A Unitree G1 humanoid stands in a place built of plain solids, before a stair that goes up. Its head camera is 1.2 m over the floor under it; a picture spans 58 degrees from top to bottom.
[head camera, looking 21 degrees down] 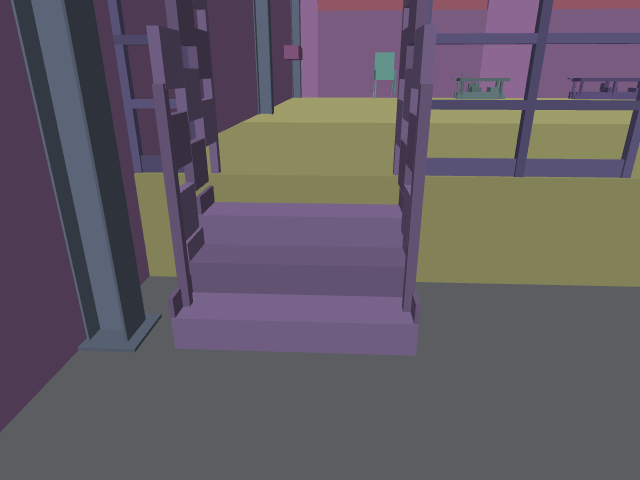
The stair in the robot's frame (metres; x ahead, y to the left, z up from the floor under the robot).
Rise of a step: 0.17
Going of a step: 0.25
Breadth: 1.12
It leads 3 degrees to the right of straight ahead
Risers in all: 4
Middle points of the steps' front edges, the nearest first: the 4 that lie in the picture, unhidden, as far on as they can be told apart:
1.68 0.12 0.17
1.93 0.11 0.33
2.18 0.10 0.50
2.43 0.08 0.66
